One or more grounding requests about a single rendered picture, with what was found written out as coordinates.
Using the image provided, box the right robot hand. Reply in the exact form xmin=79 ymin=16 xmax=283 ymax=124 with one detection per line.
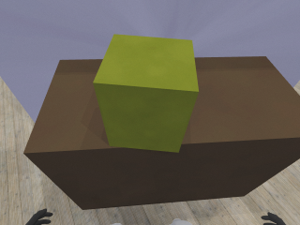
xmin=261 ymin=212 xmax=286 ymax=225

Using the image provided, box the left robot hand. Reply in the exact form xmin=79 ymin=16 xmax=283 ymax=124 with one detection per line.
xmin=25 ymin=208 xmax=53 ymax=225

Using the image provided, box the pedestal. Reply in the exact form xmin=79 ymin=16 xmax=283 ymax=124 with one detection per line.
xmin=23 ymin=56 xmax=300 ymax=210

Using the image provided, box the carton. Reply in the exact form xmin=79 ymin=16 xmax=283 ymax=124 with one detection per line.
xmin=93 ymin=34 xmax=199 ymax=153

